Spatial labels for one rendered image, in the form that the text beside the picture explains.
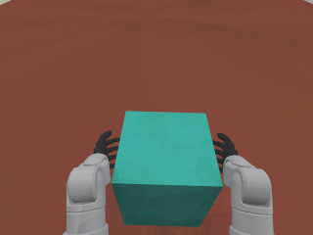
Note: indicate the left robot forearm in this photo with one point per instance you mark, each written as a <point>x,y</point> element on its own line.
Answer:
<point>86,197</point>

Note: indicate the carton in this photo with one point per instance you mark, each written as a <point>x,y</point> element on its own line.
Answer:
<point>166,171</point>

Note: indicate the left robot hand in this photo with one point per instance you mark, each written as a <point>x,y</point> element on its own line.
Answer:
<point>102,144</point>

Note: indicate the right robot forearm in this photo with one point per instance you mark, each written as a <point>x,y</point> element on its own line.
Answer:
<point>251,197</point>

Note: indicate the right robot hand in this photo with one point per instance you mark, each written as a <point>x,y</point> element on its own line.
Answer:
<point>228,148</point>

